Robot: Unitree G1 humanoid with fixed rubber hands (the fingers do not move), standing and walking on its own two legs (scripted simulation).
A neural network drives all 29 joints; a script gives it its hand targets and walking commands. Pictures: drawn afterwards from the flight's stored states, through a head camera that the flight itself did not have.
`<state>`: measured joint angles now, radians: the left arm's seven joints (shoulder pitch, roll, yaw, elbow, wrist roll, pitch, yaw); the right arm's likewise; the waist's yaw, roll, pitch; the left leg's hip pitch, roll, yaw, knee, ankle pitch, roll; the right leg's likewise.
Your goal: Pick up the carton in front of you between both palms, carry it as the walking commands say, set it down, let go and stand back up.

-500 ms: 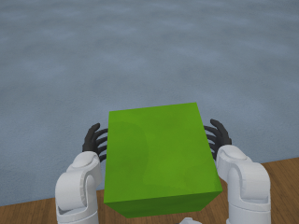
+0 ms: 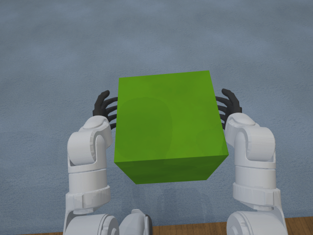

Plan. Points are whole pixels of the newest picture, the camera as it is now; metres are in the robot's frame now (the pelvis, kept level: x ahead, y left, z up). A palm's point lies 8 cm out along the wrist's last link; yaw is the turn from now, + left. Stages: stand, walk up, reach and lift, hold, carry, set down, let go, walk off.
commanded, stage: carry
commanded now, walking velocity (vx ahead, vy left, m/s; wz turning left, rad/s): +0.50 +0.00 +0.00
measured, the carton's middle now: (167, 134) +0.37 +0.01 +0.02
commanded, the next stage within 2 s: none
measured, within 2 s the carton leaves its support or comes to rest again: neither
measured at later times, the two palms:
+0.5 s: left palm (134, 30) +0.74 +0.12 +0.10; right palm (223, 29) +0.73 -0.19 +0.10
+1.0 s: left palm (131, 7) +1.08 +0.17 +0.02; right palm (194, 6) +1.06 -0.13 +0.02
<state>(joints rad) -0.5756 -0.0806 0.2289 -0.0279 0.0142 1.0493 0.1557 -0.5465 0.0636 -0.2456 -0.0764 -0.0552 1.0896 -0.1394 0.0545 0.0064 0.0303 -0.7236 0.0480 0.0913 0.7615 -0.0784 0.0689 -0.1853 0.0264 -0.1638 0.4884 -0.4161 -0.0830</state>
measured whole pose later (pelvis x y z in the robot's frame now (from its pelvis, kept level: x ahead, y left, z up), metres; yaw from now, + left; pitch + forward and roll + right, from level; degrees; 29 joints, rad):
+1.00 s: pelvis +0.71 +0.03 -0.06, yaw -1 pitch +7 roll +0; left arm -0.53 -0.07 0.24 -0.11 -0.03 1.06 0.16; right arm -0.50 0.10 -0.22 -0.14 -0.06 1.06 -0.15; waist 0.00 0.00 0.07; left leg -0.50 -0.03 0.15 0.55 -0.17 0.11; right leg -0.43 0.03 0.00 1.22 -0.50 -0.02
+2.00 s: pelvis +1.37 +0.04 -0.04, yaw -1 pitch +5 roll -1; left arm -0.06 -0.13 0.07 -0.40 0.07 1.23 0.11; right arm -0.05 0.13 -0.08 -0.39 -0.06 1.21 -0.13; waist -0.04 -0.01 -0.14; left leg -0.23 0.05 0.23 0.36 -0.22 0.05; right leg -0.55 -0.08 -0.10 0.95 -0.31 0.00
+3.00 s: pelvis +2.04 +0.03 -0.04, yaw -1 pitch +4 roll -2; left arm -0.06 -0.13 0.05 -0.50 0.07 1.22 0.12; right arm -0.05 0.13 -0.07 -0.49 -0.05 1.20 -0.13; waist -0.02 -0.01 -0.07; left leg -0.09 0.04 0.21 0.26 -0.25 0.03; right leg -0.63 -0.11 -0.11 0.80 -0.15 0.01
